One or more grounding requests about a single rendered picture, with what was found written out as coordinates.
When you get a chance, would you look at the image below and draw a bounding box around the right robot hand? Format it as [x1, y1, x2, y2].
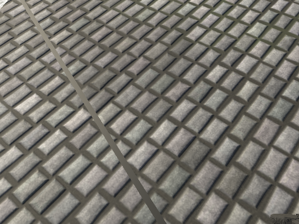
[270, 214, 299, 224]

